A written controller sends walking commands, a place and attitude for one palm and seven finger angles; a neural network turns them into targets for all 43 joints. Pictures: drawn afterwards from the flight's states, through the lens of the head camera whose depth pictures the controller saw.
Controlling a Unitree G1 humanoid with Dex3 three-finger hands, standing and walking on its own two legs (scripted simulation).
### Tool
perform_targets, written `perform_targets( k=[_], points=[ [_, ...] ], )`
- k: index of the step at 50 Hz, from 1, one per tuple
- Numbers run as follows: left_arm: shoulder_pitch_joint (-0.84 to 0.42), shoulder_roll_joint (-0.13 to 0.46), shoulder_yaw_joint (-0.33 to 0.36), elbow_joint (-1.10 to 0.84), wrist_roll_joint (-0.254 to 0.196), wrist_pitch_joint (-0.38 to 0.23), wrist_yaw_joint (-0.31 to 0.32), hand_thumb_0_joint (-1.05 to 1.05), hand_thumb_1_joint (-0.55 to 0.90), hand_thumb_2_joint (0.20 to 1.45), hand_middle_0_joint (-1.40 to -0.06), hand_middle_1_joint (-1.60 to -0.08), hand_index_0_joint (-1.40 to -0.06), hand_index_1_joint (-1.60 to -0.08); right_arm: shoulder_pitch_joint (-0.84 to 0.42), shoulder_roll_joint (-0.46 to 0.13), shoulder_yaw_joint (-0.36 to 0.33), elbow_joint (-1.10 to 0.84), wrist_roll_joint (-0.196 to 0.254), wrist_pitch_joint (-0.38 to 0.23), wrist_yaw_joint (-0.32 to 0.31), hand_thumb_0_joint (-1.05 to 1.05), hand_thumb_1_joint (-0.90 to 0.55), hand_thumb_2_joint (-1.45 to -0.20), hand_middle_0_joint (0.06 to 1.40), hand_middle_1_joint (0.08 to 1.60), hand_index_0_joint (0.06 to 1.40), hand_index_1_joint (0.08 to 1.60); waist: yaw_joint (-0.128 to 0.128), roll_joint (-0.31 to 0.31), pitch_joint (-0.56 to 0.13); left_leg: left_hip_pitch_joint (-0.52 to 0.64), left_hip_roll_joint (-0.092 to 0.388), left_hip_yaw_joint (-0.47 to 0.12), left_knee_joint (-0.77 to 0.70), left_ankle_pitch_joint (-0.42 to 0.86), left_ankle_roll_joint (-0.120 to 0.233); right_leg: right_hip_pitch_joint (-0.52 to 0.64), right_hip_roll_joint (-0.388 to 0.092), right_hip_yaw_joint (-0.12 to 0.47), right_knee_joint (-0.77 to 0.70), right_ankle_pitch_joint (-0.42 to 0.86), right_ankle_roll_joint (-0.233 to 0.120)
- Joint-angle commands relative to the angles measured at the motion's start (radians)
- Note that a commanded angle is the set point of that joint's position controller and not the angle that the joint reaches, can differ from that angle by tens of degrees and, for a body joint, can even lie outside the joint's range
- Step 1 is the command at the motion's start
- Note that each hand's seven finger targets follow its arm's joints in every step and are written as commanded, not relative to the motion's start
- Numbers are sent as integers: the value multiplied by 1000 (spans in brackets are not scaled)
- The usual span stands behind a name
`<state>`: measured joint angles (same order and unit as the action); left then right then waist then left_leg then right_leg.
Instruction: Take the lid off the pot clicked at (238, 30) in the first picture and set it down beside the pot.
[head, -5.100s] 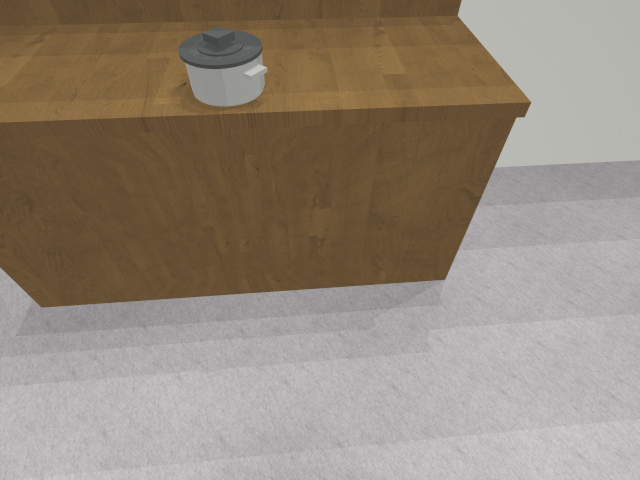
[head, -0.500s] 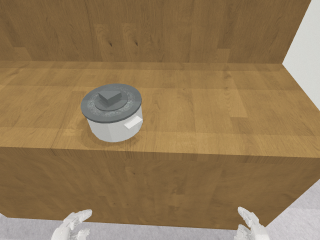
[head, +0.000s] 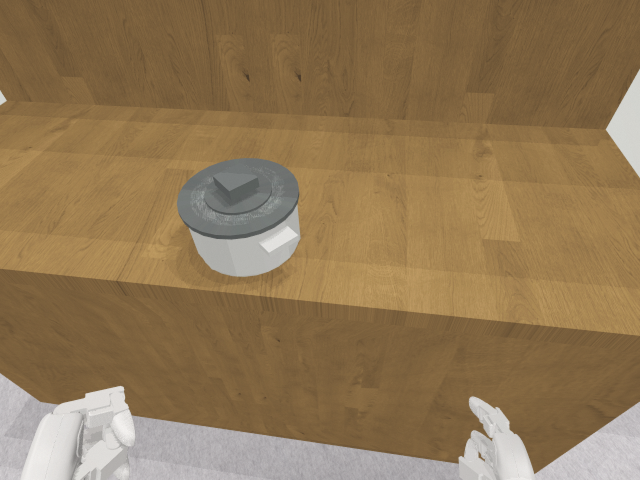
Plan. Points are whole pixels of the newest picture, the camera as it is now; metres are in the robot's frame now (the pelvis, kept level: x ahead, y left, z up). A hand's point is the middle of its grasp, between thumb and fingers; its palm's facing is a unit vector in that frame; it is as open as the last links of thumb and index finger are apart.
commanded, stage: raise the hand higher, near the body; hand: left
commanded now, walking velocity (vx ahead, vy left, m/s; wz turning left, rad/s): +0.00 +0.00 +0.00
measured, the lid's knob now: (236, 181) +0.48 +0.19 +0.12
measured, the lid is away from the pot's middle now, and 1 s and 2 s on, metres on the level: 0.00 0.00 0.00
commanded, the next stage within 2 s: reach forward and open the fingers in 0.74 s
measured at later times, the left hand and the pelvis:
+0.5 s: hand (105, 400) +0.16 +0.24 +0.10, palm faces +0.29 -0.86 -0.43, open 3.1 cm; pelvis +0.01 +0.01 +0.00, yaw -1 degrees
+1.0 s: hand (84, 363) +0.18 +0.25 +0.14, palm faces +0.17 -0.33 -0.93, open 3.0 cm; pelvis -0.01 +0.01 +0.00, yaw -1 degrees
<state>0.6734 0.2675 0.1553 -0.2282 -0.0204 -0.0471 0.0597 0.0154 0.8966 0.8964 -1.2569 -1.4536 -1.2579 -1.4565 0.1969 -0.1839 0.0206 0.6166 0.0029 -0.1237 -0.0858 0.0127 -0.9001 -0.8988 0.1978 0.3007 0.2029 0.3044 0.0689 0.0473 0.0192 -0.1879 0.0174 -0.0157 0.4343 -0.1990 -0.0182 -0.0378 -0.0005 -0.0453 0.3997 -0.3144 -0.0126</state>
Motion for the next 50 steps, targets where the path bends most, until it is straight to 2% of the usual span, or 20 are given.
perform_targets(
  k=[1, 2, 5, 8, 10, 13, 15, 18, 21, 25, 26, 30, 32, 40, 42, 43, 44, 45, 47, 50],
  points=[
    [81, 121, 101, -226, 2, -72, 8, 0, 900, 900, -1300, -1500, -1300, -1500, -163, -99, -49, -181, -2, -64, 1, 0, -900, -900, 200, 300, 200, 300, -3, -41, -62, 147, -18, 40, -19, 236, 53, -136, -9, -25, -72, 311, 15],
    [109, 135, 120, -223, 1, -73, 7, 0, 900, 900, -1300, -1500, -1300, -1500, -169, -99, -55, -180, 1, -62, 0, 0, -900, -900, 200, 300, 200, 300, 7, -71, -68, 150, -12, 39, -21, 240, 54, -134, -10, -25, -69, 315, 18],
    [58, 180, 149, -289, 3, -85, 12, 0, 900, 900, -1300, -1500, -1300, -1500, -175, -107, -55, -178, 3, -63, -2, 0, -900, -900, 200, 300, 200, 300, 3, -27, -48, 154, -14, 43, -16, 220, 52, -157, -7, -15, -87, 291, 18],
    [80, 145, 117, -301, 3, -92, 13, 0, 900, 900, -1300, -1500, -1300, -1500, -168, -99, -53, -182, 3, -73, -5, 0, -900, -900, 200, 300, 200, 300, -1, -38, -52, 163, -13, 43, -21, 222, 56, -157, -11, -22, -80, 293, 20],
    [88, 185, 168, -316, 2, -93, 19, 0, 900, 900, -1300, -1500, -1300, -1500, -169, -104, -59, -174, 5, -69, -5, 0, -900, -900, 200, 300, 200, 300, 8, -19, -64, 170, -12, 44, -15, 229, 53, -154, -6, -16, -85, 298, 18],
    [48, 158, 134, -356, -3, -103, 16, 0, 900, 900, -1300, -1500, -1300, -1500, -162, -102, -53, -188, 5, -69, -5, 0, -900, -900, 200, 300, 200, 300, -4, -27, -59, 170, -12, 40, -23, 221, 53, -153, -10, -21, -80, 288, 19],
    [21, 197, 178, -357, -3, -99, 23, 0, 900, 900, -1300, -1500, -1300, -1500, -166, -108, -55, -178, 6, -67, -6, 0, -900, -900, 200, 300, 200, 300, 2, 3, -40, 175, -14, 45, -17, 221, 52, -166, -5, -12, -95, 297, 17],
    [13, 163, 148, -375, -10, -107, 19, 0, 900, 900, -1300, -1500, -1300, -1500, -161, -102, -49, -189, 6, -64, -5, 0, -900, -900, 200, 300, 200, 300, -4, 2, -51, 183, -11, 43, -23, 225, 52, -154, -9, -14, -88, 297, 17],
    [10, 174, 164, -416, -13, -109, 21, 0, 900, 900, -1300, -1500, -1300, -1500, -155, -101, -48, -195, 5, -64, 1, 0, -900, -900, 200, 300, 200, 300, -1, 13, -82, 189, -9, 36, -19, 256, 47, -130, -6, -17, -73, 327, 13],
    [-30, 205, 204, -409, -17, -105, 23, 0, 900, 900, -1300, -1500, -1300, -1500, -167, -108, -47, -188, 6, -51, 3, 0, -900, -900, 200, 300, 200, 300, 2, 2, -43, 175, -8, 35, -18, 234, 46, -152, 1, -11, -88, 311, 13],
    [-52, 175, 169, -430, -18, -110, 19, 0, 900, 900, -1300, -1500, -1300, -1500, -163, -101, -39, -199, 4, -52, 5, 0, -900, -900, 200, 300, 200, 300, -8, 12, -44, 173, -7, 32, -25, 224, 44, -147, -4, -14, -84, 296, 12],
    [-54, 218, 221, -442, -22, -110, 26, 0, 900, 900, -1300, -1500, -1300, -1500, -167, -108, -42, -192, 5, -49, 5, 0, -900, -900, 200, 300, 200, 300, 6, 29, -68, 184, -7, 33, -19, 234, 44, -137, 0, -9, -84, 312, 11],
    [-71, 197, 203, -436, -26, -115, 24, 0, 900, 900, -1300, -1500, -1300, -1500, -167, -103, -38, -196, 4, -47, 7, 0, -900, -900, 200, 300, 200, 300, -1, -16, -56, 176, -2, 26, -30, 214, 42, -140, -2, -15, -85, 281, 12],
    [-137, 228, 239, -479, -32, -132, 31, 0, 900, 900, -1300, -1500, -1300, -1500, -173, -115, -36, -188, 5, -50, 8, 0, -900, -900, 200, 300, 200, 300, 3, 29, -62, 187, -4, 29, -29, 184, 42, -144, -1, -3, -99, 254, 9],
    [-151, 217, 232, -466, -35, -139, 31, 0, 900, 900, -1300, -1500, -1300, -1500, -172, -109, -35, -186, 4, -53, 8, 0, -900, -900, 200, 300, 200, 300, 0, -7, -57, 185, 1, 28, -35, 172, 41, -147, -5, -6, -100, 234, 11],
    [-205, 455, 181, -544, 385, -48, 56, 0, 869, 919, -1289, -1465, -1289, -1465, -170, -190, -27, -208, -24, 9, 26, 0, -900, -900, 200, 300, 200, 300, 5, 64, -75, 58, -19, 57, 11, 236, 48, -199, 7, -1, -14, 275, 16],
    [-208, 350, 168, -594, 385, 6, 70, 0, 837, 939, -1279, -1429, -1279, -1429, -185, -147, -35, -255, -17, 41, 39, 0, -900, -900, 200, 300, 200, 300, 12, 105, -93, 42, -15, 66, 14, 269, 45, -188, -1, -32, 10, 278, 3],
    [-179, 419, 188, -574, 488, 54, 80, 0, 804, 961, -1269, -1394, -1269, -1394, -197, -155, -40, -253, -4, 70, 48, 0, -900, -900, 200, 300, 200, 300, 27, 125, -85, 34, -9, 63, 25, 270, 39, -191, 15, -7, 11, 276, -8],
    [-116, 458, 195, -510, 612, 125, 60, 0, 740, 1005, -1250, -1323, -1250, -1323, -210, -164, -40, -265, -2, 134, 64, 0, -900, -900, 200, 300, 200, 300, 31, 45, -128, 10, -10, 64, 37, 239, 38, -192, 13, -9, 31, 237, -9],
    [-184, 551, 204, -501, 714, 178, -5, 0, 642, 1068, -1222, -1216, -1222, -1216, -273, -175, -35, -287, 24, 178, 73, 0, -900, -900, 200, 300, 200, 300, 28, 51, -161, 10, -14, 45, 52, 189, 43, -197, 13, 14, 25, 227, -5]
  ],
)
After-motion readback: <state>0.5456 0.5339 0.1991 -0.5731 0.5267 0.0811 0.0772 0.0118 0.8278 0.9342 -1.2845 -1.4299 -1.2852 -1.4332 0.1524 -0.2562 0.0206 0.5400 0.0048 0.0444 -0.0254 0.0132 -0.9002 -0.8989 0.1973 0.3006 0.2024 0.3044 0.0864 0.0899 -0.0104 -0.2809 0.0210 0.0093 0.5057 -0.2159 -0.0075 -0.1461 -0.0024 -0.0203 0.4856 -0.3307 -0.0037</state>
